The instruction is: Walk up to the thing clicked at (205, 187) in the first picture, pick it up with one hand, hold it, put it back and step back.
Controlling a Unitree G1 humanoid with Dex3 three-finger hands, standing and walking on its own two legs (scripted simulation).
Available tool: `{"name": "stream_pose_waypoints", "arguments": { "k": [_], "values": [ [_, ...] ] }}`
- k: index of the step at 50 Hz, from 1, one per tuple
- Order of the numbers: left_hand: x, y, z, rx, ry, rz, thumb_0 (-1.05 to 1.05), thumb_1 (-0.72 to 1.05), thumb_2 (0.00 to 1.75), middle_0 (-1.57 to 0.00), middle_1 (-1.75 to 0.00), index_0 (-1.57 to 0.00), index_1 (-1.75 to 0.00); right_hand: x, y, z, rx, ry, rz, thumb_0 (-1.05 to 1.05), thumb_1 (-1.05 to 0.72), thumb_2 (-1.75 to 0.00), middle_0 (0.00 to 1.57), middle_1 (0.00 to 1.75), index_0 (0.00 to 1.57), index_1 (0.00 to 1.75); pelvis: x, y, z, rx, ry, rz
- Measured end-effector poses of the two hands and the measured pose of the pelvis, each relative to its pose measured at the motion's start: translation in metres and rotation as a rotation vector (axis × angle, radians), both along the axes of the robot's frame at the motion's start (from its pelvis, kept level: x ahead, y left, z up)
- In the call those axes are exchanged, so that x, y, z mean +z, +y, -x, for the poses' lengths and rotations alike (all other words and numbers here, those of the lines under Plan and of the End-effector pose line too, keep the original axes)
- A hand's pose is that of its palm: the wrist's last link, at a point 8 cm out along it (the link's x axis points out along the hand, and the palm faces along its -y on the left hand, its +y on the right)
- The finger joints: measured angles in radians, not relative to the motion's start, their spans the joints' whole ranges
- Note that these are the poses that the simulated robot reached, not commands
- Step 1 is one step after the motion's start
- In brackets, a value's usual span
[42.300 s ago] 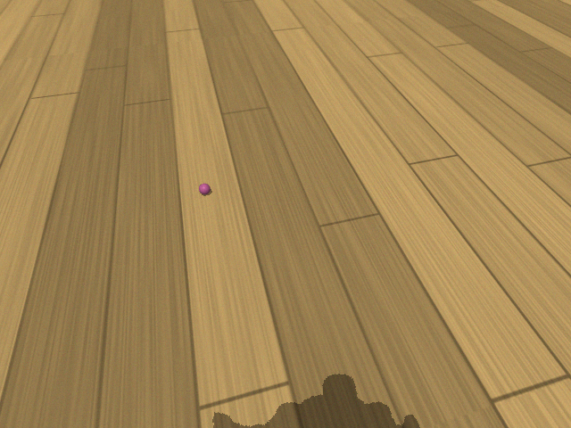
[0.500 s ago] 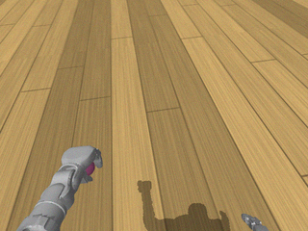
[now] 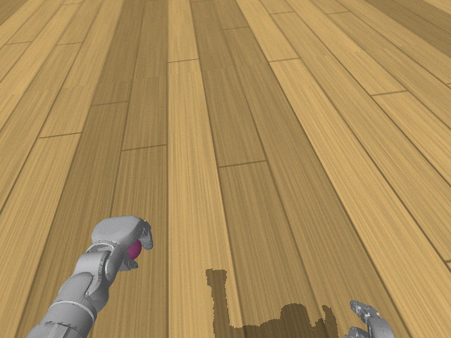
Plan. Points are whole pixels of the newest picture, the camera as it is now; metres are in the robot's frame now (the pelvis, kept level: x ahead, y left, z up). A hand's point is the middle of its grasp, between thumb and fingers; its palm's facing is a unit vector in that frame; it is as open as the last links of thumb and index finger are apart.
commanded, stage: hold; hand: left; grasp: from above
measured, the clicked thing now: (127, 247) +0.32 +0.23 -0.05
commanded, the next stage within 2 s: crouch in 0.72 s
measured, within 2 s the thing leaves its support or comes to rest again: neither
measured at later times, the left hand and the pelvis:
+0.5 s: hand (127, 253) +0.29 +0.21 -0.03, palm faces -0.44 -0.06 -0.90, open 6.5 cm; pelvis +0.00 +0.00 +0.00, yaw +0 degrees
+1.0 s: hand (130, 254) +0.30 +0.21 -0.05, palm faces -0.45 -0.05 -0.89, open 6.7 cm; pelvis +0.01 +0.00 +0.00, yaw +0 degrees
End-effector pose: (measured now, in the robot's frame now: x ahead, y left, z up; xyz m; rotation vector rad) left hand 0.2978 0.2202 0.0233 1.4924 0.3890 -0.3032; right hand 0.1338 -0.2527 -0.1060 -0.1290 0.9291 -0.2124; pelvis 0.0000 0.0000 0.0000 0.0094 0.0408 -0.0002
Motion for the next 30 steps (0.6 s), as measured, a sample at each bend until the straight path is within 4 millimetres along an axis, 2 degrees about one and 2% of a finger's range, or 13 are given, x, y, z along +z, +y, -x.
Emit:
{"name": "stream_pose_waypoints", "arguments": {
  "k": [9,30],
  "values": [
    [0.0058,-0.0009,0.0006,-0.004,0.002,0.004,-0.08,0.34,0.4,-0.72,-0.54,-0.98,-0.56,0.0021,0.002,-0.0044,0.004,-0.01,-0.007,0.01,-0.92,-0.9,0.2,0.3,0.2,0.3,0.0023,-0.0008,-0.0011,-0.001,-0.011,-0.001],
    [-0.0001,-0.0029,-0.0022,-0.012,0.018,0.001,-0.07,0.32,0.43,-0.72,-0.54,-0.95,-0.57,0.0042,-0.0003,-0.0072,-0.002,0.01,-0.001,0.01,-0.92,-0.9,0.2,0.3,0.2,0.3,0.0049,-0.0015,-0.0056,0.0,-0.011,-0.001]
  ]
}}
